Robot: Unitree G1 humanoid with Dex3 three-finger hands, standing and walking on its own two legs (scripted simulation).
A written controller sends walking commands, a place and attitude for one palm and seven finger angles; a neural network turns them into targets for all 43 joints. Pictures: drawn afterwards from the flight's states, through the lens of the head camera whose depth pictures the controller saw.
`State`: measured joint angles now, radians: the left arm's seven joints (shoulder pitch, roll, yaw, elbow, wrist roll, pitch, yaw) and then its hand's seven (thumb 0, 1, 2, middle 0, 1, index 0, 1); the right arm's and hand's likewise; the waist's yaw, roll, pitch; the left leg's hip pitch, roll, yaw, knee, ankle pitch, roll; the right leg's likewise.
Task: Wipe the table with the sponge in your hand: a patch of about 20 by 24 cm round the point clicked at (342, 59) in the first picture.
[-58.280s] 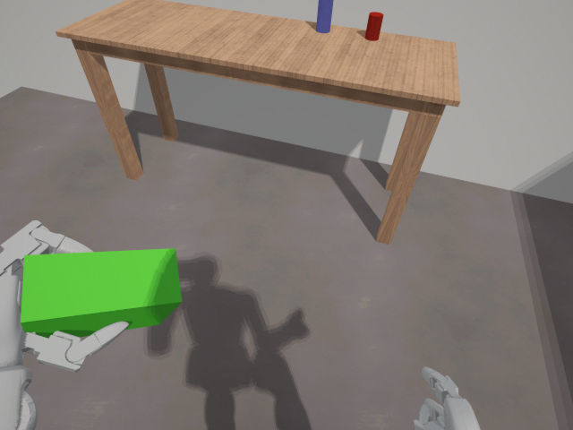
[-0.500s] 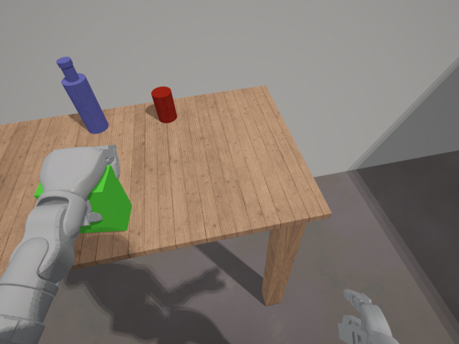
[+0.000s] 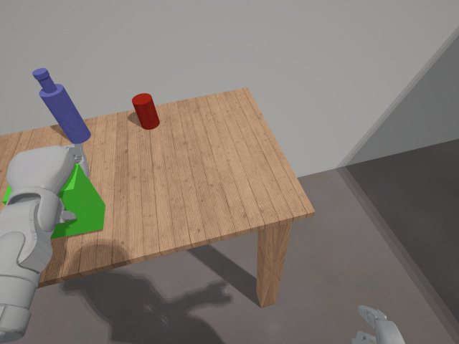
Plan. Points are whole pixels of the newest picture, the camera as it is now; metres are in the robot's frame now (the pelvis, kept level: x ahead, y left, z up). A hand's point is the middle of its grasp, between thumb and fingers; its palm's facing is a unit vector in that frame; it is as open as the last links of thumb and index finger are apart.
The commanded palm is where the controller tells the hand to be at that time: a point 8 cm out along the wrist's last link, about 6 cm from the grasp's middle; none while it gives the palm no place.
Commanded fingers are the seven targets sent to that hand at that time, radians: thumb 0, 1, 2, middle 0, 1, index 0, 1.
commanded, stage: move the sponge above the wiping area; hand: left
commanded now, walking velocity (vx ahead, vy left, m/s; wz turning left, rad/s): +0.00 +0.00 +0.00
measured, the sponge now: (66, 210) +0.32 +0.35 +0.05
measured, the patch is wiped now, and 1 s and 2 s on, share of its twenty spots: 0.00 0.00 0.00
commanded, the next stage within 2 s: none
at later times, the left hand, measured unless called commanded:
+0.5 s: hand (45, 190) +0.32 +0.35 +0.12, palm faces +0.00 +0.02 -1.00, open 10.0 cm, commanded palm +0.29 +0.34 +0.16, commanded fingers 0.00 0.10 1.30 -1.20 -1.60 -1.20 -1.60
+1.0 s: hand (53, 190) +0.32 +0.35 +0.11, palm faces -0.05 +0.00 -1.00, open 10.0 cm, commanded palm +0.29 +0.33 +0.16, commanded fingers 0.00 0.10 1.30 -1.20 -1.60 -1.20 -1.60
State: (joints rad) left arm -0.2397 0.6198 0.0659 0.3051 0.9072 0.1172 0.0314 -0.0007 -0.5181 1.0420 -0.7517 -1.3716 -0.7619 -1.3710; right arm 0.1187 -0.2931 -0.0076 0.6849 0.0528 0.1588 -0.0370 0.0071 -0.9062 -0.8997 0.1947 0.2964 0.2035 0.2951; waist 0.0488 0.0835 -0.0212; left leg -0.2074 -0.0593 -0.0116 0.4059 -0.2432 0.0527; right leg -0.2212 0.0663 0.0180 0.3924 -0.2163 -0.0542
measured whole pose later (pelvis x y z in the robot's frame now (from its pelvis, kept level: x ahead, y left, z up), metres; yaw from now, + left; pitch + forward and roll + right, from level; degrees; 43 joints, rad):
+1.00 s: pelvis +0.00 +0.01 +0.00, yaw +1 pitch +3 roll -1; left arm -0.28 0.61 0.02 0.37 0.90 0.23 -0.03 0.00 -0.52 1.05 -0.75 -1.37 -0.76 -1.37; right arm 0.12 -0.29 0.01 0.68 0.07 0.17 -0.03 0.01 -0.91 -0.90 0.20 0.30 0.20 0.30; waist 0.04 0.10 -0.03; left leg -0.20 -0.08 -0.02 0.39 -0.23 0.07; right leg -0.21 0.05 0.01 0.38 -0.21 -0.04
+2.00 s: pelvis -0.01 +0.00 +0.00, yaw +2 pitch +1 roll +0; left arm -0.28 0.62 -0.05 0.39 0.87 0.21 -0.15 0.00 -0.53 1.04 -0.75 -1.38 -0.76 -1.38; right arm 0.12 -0.31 0.01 0.69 0.07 0.14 -0.06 0.01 -0.91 -0.90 0.20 0.30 0.20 0.30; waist 0.06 0.10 0.00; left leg -0.20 -0.07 -0.04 0.42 -0.23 0.06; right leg -0.20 0.06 -0.01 0.39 -0.21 -0.05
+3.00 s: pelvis +0.00 +0.01 +0.00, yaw +1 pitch +1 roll -1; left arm -0.21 0.61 0.00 0.27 0.92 0.06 -0.09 0.00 -0.53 1.05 -0.76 -1.38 -0.77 -1.38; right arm 0.13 -0.29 0.00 0.68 0.05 0.15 -0.06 0.01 -0.91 -0.90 0.20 0.30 0.20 0.30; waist 0.07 0.07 0.01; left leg -0.18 -0.07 -0.03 0.42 -0.24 0.06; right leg -0.18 0.06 0.00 0.38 -0.22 -0.05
